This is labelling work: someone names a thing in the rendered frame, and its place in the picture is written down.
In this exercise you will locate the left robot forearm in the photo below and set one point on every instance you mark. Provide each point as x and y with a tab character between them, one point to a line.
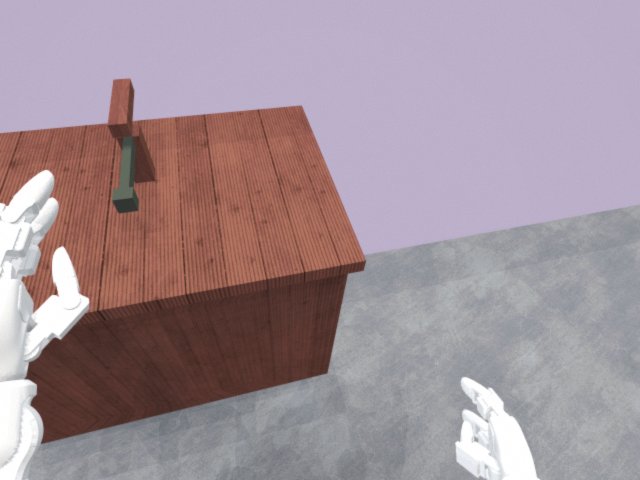
21	429

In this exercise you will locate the counter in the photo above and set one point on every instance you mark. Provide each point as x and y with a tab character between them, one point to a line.
229	278

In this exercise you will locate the robot right hand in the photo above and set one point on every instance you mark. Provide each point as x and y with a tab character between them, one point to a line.
501	449

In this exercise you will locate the robot left hand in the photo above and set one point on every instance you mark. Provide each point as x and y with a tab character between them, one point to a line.
23	225

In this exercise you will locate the tap lever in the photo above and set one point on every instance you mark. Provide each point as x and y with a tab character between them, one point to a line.
125	198

